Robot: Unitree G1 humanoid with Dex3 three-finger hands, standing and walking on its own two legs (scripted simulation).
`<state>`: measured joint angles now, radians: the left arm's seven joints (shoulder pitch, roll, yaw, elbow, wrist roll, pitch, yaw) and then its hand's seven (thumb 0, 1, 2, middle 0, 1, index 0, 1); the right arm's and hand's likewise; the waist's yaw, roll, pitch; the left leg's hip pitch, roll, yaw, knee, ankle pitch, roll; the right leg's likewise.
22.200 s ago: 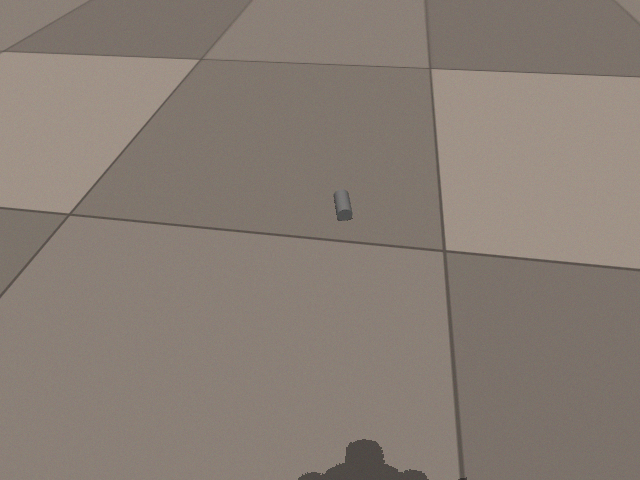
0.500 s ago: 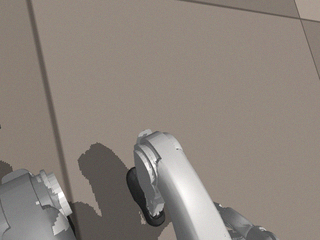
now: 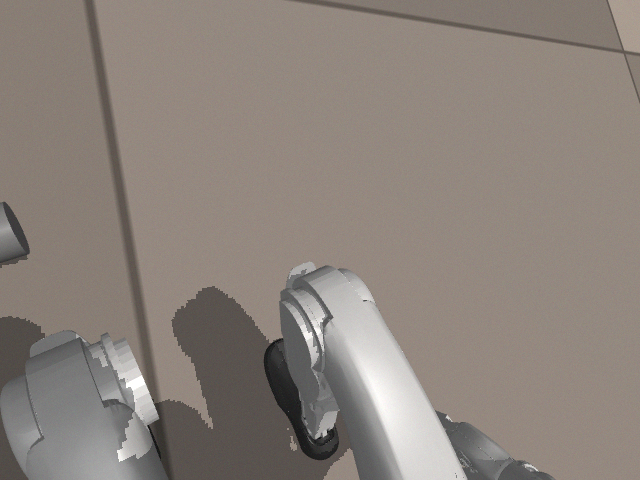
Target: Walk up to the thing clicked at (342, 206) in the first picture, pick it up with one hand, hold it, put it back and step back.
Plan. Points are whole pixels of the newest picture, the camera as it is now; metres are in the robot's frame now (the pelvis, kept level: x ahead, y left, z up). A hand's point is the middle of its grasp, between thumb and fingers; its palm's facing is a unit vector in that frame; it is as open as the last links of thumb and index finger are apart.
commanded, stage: settle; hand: left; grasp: from above
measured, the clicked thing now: out of the picture +0.43 +0.33 -0.26
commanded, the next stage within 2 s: lift in 0.60 s
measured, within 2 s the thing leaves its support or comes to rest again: neither
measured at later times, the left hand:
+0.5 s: hand out of the picture +0.41 +0.34 -0.15, palm faces -0.44 -0.13 -0.89, open 9.7 cm
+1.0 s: hand out of the picture +0.39 +0.34 -0.08, palm faces -0.45 -0.14 -0.88, open 9.7 cm
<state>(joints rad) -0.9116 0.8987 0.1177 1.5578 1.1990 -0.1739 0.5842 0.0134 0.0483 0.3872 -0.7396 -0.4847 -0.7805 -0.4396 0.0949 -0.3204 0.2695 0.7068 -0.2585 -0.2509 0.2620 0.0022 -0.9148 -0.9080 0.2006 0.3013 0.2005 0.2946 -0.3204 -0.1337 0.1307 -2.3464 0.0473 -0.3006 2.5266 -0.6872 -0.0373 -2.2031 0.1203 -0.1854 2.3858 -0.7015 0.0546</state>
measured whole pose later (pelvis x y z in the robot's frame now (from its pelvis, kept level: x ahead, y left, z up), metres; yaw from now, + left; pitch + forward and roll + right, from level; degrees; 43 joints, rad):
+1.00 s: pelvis -0.01 -0.01 +0.06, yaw +8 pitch +33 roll -8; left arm -0.80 0.66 0.01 1.14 1.12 -0.08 0.19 0.01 0.05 0.39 -0.75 -0.46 -0.78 -0.43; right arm 0.19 -0.27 0.04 0.71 -0.08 -0.01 0.12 0.00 -0.91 -0.91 0.20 0.30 0.20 0.29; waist -0.19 0.01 -0.09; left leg -2.24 0.03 -0.15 2.26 -0.62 -0.02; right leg -2.13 0.06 -0.08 2.22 -0.69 0.03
